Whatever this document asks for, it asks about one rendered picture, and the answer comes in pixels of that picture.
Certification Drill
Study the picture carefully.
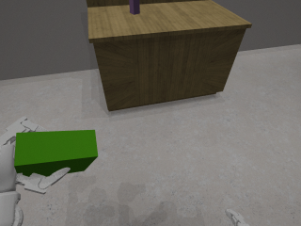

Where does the sponge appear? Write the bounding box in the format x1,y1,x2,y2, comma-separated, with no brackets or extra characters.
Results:
14,130,98,177

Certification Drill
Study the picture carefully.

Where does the robot right hand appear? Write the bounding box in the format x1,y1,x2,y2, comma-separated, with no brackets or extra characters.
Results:
225,208,249,226

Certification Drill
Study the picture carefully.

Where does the left robot forearm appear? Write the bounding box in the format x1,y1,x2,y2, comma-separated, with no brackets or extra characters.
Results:
0,191,24,226

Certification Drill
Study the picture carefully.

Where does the table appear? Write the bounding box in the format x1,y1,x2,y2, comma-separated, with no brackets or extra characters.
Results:
86,0,252,112

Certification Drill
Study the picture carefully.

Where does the robot left hand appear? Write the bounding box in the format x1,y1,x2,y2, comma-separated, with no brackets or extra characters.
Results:
0,116,71,195

